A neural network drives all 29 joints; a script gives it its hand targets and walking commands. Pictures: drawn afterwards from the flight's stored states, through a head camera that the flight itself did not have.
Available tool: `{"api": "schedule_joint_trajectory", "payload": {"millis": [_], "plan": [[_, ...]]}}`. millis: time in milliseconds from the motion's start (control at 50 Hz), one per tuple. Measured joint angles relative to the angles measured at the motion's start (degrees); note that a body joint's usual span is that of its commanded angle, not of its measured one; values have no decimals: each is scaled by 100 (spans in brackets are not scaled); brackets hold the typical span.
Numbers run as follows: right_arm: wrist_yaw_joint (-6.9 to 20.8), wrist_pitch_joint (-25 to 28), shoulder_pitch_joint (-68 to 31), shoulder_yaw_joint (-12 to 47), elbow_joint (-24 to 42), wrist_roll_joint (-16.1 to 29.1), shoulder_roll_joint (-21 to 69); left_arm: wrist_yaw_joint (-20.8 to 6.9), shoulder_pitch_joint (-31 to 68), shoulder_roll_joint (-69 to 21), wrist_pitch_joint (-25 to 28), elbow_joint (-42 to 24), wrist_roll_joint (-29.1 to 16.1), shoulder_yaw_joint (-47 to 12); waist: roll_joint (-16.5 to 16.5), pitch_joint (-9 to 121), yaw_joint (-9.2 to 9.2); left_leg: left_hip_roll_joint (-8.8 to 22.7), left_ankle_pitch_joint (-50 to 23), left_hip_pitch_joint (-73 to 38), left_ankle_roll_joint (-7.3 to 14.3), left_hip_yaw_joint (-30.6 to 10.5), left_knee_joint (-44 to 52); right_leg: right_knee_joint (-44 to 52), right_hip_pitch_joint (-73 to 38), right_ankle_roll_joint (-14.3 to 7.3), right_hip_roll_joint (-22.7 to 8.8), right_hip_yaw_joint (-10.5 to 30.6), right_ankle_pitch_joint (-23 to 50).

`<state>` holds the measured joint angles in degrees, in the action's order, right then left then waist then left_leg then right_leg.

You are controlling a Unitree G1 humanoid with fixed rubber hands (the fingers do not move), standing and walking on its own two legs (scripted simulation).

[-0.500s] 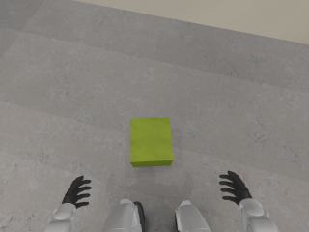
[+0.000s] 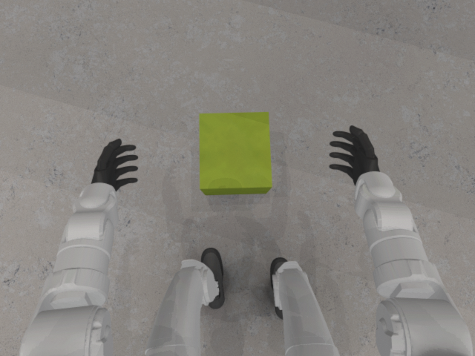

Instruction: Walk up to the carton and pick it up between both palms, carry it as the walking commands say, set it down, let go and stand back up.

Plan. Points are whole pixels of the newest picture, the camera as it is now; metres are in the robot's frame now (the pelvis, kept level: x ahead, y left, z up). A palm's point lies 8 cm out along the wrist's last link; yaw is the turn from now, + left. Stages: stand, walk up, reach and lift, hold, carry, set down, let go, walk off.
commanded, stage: reach and lift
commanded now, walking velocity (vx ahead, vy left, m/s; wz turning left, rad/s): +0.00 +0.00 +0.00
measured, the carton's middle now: (234, 156) +0.55 +0.01 -0.61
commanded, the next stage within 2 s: none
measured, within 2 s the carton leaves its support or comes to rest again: neither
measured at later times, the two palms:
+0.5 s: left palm (129, 110) +0.52 +0.21 -0.14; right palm (337, 103) +0.53 -0.18 -0.14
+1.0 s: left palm (144, 136) +0.51 +0.22 -0.26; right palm (305, 131) +0.52 -0.15 -0.27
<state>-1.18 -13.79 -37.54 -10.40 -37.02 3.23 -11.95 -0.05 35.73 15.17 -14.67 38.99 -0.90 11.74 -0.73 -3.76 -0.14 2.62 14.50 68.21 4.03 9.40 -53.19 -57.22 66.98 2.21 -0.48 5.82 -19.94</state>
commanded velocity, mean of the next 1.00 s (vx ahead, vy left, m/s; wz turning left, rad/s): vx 0.00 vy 0.00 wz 0.00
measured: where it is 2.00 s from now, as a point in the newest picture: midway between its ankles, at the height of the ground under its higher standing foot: (247, 294)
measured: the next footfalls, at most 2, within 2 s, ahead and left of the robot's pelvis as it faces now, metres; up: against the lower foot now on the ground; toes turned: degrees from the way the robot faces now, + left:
none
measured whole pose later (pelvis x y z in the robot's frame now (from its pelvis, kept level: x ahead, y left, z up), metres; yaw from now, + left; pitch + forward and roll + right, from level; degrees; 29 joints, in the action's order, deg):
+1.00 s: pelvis -0.05 -0.01 -0.08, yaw +1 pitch +38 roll +2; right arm -7.7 -15.9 -85.4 -13.6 -37.3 3.2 -16.4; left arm 0.3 84.6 23.9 -15.2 41.3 -2.6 20.4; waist -0.7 -30.3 -1.0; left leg 2.7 15.2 94.1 3.0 6.5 -71.3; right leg -76.9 93.2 2.8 0.7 5.8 -21.9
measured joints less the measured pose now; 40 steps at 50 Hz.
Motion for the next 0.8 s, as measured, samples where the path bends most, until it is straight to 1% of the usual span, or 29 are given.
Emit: {"api": "schedule_joint_trajectory", "payload": {"millis": [140, 280, 400, 460, 540, 600, 680, 800], "plan": [[1, 2, -960, -179, -251, 0, -31, 79, 939, 6, 0, 66, -40, 172, 0, 1, 0, 0, -85, 607, 42, 0, -24, 0, 592, 2, 0, 0, 93], [1, 17, -1633, -388, -316, 0, -142, 196, 1719, -7, 0, 74, -40, 355, 0, 1, 0, -2, -150, 1098, 55, -1, -25, -14, 1087, 2, 0, 0, 144], [2, 20, -2347, -437, -363, 0, -330, 202, 2566, 25, -2, 317, -40, 727, 0, 1, 0, -2, -227, 1549, 56, -3, -25, -74, 1567, 3, 3, 0, 189], [0, 19, -2792, -436, -402, 0, -384, 202, 3043, 96, 29, 485, -40, 894, 0, -34, -7, -2, -267, 1745, 54, -8, -25, -105, 1778, 41, 3, 0, 214], [-20, 20, -3354, -443, -407, -91, -384, 200, 3571, 173, 78, 552, -40, 1073, 0, -351, -39, -1, -292, 1782, 22, -40, -25, -118, 1825, 63, 19, 0, 235], [-50, 20, -3593, -495, -408, -225, -384, 167, 3764, 202, 127, 553, -40, 1195, 0, -579, -70, -1, -298, 1782, -6, -69, -25, -118, 1828, 63, 35, 0, 244], [-71, 22, -3679, -530, -379, -273, -384, 60, 3814, 265, 207, 550, -40, 1257, 0, -877, -88, -1, -320, 1781, -27, -94, -25, -118, 1828, 64, 47, -1, 254], [-248, 20, -3975, -536, -59, -256, -391, 15, 4030, 489, 247, 366, -40, 1264, -1, -1698, -91, -1, -369, 1781, -90, -201, -172, -226, 1810, 64, 95, -1, 297]]}}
